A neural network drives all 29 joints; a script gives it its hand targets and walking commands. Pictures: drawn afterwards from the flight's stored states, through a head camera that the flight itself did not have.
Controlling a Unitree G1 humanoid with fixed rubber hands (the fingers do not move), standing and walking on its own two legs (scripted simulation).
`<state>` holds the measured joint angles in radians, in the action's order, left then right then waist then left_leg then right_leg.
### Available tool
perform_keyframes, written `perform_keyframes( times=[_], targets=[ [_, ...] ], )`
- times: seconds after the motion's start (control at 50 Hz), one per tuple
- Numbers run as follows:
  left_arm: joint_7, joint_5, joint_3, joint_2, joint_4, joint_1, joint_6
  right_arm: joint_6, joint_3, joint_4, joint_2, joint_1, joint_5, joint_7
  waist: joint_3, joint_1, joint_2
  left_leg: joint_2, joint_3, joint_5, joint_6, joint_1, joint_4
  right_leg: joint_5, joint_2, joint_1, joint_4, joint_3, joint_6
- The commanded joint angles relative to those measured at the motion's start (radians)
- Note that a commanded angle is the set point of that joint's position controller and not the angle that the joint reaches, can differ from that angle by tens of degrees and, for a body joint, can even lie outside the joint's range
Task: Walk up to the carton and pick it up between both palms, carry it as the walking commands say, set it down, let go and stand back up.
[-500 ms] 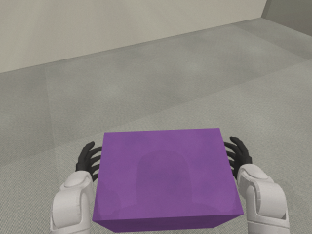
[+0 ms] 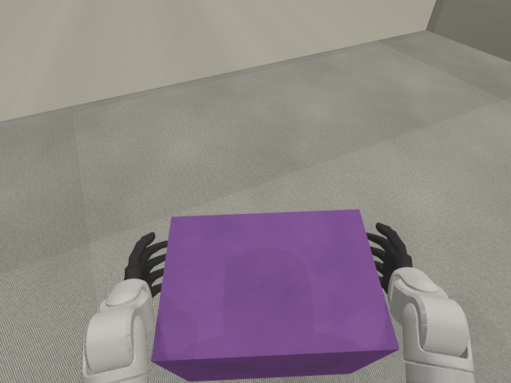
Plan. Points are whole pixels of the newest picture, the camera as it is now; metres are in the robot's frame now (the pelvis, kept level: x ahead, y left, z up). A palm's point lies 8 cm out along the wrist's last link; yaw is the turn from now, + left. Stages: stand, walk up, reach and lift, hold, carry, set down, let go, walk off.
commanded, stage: carry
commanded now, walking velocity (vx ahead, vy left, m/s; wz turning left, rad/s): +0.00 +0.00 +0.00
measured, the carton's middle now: (268, 301) +0.26 +0.00 -0.01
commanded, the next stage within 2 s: none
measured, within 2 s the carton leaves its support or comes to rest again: neither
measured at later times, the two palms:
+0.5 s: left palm (77, 367) +0.15 +0.24 +0.05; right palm (351, 286) +0.24 -0.12 +0.07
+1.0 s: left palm out of the picture +0.04 +0.26 +0.09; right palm (288, 267) +0.26 -0.03 +0.08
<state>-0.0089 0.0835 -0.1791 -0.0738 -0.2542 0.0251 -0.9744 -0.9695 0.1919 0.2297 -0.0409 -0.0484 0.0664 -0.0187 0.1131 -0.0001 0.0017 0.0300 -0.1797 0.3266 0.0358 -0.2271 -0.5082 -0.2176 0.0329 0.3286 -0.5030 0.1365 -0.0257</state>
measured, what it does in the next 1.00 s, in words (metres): steps on the spot, turning left: right foot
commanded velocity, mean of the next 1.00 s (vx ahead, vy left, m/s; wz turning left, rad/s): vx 0.00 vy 0.00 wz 0.92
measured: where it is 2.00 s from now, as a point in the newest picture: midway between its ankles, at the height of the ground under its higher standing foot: outside the picture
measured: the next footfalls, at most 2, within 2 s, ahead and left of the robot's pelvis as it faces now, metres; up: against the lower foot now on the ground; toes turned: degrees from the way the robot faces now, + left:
right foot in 0.90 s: +0.04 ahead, -0.11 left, +0.00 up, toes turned +30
left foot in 1.30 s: -0.10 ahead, +0.18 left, +0.00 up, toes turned +65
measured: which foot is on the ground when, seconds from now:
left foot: down 0.00-0.90, up 0.92-1.00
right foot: down 0.00-0.48, up 0.50-0.88, down 0.90-1.00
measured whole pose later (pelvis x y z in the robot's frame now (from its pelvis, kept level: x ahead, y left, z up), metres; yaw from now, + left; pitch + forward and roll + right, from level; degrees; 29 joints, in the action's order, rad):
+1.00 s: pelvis -0.04 -0.01 +0.00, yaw +38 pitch +4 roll +1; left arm 0.00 0.07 -0.16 -0.13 -0.60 -0.10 -1.14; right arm -1.19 0.18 0.60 -0.04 0.06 0.04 -0.03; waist 0.07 -0.03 0.04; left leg -0.08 0.00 0.43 -0.03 -0.61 -1.04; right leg -0.29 0.06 0.24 -0.47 0.13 0.00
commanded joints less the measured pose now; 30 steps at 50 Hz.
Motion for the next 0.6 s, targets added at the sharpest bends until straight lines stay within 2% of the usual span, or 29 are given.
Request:
perform_keyframes(
  times=[0.0, 0.08, 0.14, 0.18, 0.22, 0.24, 0.3, 0.34, 0.36, 0.38, 0.4, 0.42, 0.44, 0.46, 0.48, 0.5, 0.52, 0.54, 0.58],
  targets=[
    [0.080, -0.230, 0.640, -0.631, -0.133, 0.426, 0.016, 0.017, -0.620, 0.141, -0.622, -0.422, -0.220, -0.072, 0.188, -0.001, -0.004, 0.134, 0.132, -0.219, -0.007, 0.019, 0.092, 0.246, 0.114, -0.125, 0.043, -0.126, -0.010],
    [0.081, -0.229, 0.640, -0.633, -0.131, 0.428, 0.017, 0.018, -0.620, 0.138, -0.625, -0.424, -0.220, -0.073, 0.187, -0.001, -0.004, 0.134, 0.132, -0.219, -0.007, 0.018, 0.092, 0.243, 0.113, -0.124, 0.043, -0.126, -0.009],
    [0.071, -0.294, 0.746, -0.731, -0.310, 0.376, -0.033, -0.034, -0.741, 0.336, -0.717, -0.404, -0.291, -0.068, 0.184, 0.003, 0.005, 0.138, 0.162, -0.291, -0.004, -0.016, 0.056, 0.228, 0.129, -0.136, -0.002, -0.097, 0.009],
    [0.060, -0.284, 0.747, -0.695, -0.336, 0.310, -0.080, -0.085, -0.756, 0.358, -0.694, -0.348, -0.297, -0.067, 0.203, 0.003, 0.013, 0.141, 0.183, -0.379, 0.007, -0.035, -0.003, 0.257, 0.137, -0.131, -0.054, -0.082, 0.012],
    [0.053, -0.300, 0.781, -0.689, -0.422, 0.284, -0.129, -0.139, -0.800, 0.438, -0.699, -0.319, -0.326, -0.063, 0.202, 0.001, 0.015, 0.139, 0.202, -0.395, 0.017, -0.075, -0.046, 0.256, 0.153, -0.129, -0.087, -0.072, 0.016],
    [0.051, -0.296, 0.778, -0.672, -0.428, 0.272, -0.149, -0.161, -0.801, 0.443, -0.686, -0.305, -0.327, -0.060, 0.196, -0.001, 0.017, 0.135, 0.209, -0.377, 0.022, -0.102, -0.069, 0.244, 0.168, -0.130, -0.098, -0.071, 0.019],
    [0.052, -0.287, 0.772, -0.643, -0.435, 0.263, -0.186, -0.203, -0.807, 0.463, -0.667, -0.296, -0.326, -0.059, 0.152, 0.001, -0.026, 0.105, 0.207, -0.228, 0.025, -0.223, -0.137, 0.171, 0.239, -0.148, -0.082, -0.095, 0.005],
    [0.056, -0.291, 0.777, -0.651, -0.443, 0.278, -0.196, -0.217, -0.818, 0.484, -0.679, -0.310, -0.330, -0.062, 0.120, 0.002, -0.100, 0.065, 0.172, -0.082, 0.015, -0.321, -0.197, 0.112, 0.325, -0.172, -0.018, -0.143, -0.028],
    [0.058, -0.296, 0.782, -0.660, -0.449, 0.290, -0.198, -0.221, -0.823, 0.494, -0.689, -0.316, -0.333, -0.065, 0.115, 0.000, -0.153, 0.042, 0.144, -0.001, 0.009, -0.348, -0.248, 0.098, 0.381, -0.173, 0.020, -0.172, -0.050],
    [0.059, -0.299, 0.785, -0.677, -0.447, 0.295, -0.198, -0.224, -0.826, 0.506, -0.694, -0.327, -0.337, -0.069, 0.127, -0.005, -0.220, 0.027, 0.106, 0.138, 0.006, -0.322, -0.301, 0.087, 0.442, -0.136, 0.056, -0.195, -0.075],
    [0.060, -0.299, 0.787, -0.690, -0.443, 0.296, -0.199, -0.225, -0.819, 0.503, -0.692, -0.333, -0.337, -0.073, 0.130, -0.005, -0.216, 0.035, 0.100, 0.169, 0.007, -0.283, -0.315, 0.035, 0.462, -0.086, 0.082, -0.187, -0.078],
    [0.061, -0.300, 0.794, -0.702, -0.448, 0.312, -0.198, -0.224, -0.812, 0.495, -0.696, -0.333, -0.337, -0.078, 0.125, -0.011, -0.181, 0.040, 0.104, 0.150, 0.011, -0.233, -0.267, -0.028, 0.452, -0.034, 0.074, -0.142, -0.058],
    [0.061, -0.303, 0.804, -0.711, -0.457, 0.330, -0.198, -0.221, -0.804, 0.484, -0.703, -0.323, -0.336, -0.081, 0.114, -0.021, -0.117, 0.033, 0.111, 0.116, 0.018, -0.165, -0.161, -0.102, 0.406, 0.028, 0.021, -0.057, -0.016],
    [0.062, -0.305, 0.816, -0.720, -0.469, 0.341, -0.199, -0.217, -0.793, 0.469, -0.705, -0.305, -0.332, -0.083, 0.099, -0.025, 0.030, 0.053, 0.220, 0.130, 0.048, -0.111, 0.001, -0.201, 0.309, 0.096, -0.103, 0.035, 0.046],
    [0.064, -0.311, 0.831, -0.726, -0.499, 0.367, -0.199, -0.212, -0.778, 0.458, -0.693, -0.284, -0.324, -0.082, 0.088, -0.029, 0.307, 0.209, 0.527, -0.017, 0.115, -0.051, 0.159, -0.303, 0.155, 0.230, -0.335, 0.135, 0.117],
    [0.066, -0.319, 0.837, -0.739, -0.507, 0.382, -0.194, -0.206, -0.775, 0.466, -0.693, -0.263, -0.319, -0.080, 0.062, -0.039, 0.297, 0.293, 0.714, -0.289, 0.192, 0.029, 0.189, -0.413, 0.065, 0.377, -0.545, 0.032, 0.145],
    [0.069, -0.328, 0.839, -0.758, -0.482, 0.348, -0.189, -0.204, -0.785, 0.488, -0.703, -0.269, -0.321, -0.076, 0.096, -0.032, 0.150, 0.289, 0.660, -0.388, 0.219, 0.073, 0.145, -0.404, 0.080, 0.391, -0.637, -0.066, 0.131],
    [0.074, -0.340, 0.845, -0.777, -0.468, 0.321, -0.186, -0.199, -0.792, 0.501, -0.718, -0.267, -0.315, -0.073, 0.126, -0.026, 0.085, 0.270, 0.613, -0.419, 0.207, 0.089, 0.122, -0.370, 0.091, 0.393, -0.656, -0.098, 0.124],
    [0.083, -0.355, 0.853, -0.796, -0.468, 0.292, -0.178, -0.187, -0.807, 0.526, -0.736, -0.270, -0.314, -0.071, 0.175, -0.014, 0.061, 0.212, 0.522, -0.562, 0.170, 0.132, 0.068, -0.299, 0.102, 0.376, -0.636, -0.118, 0.121]
  ],
)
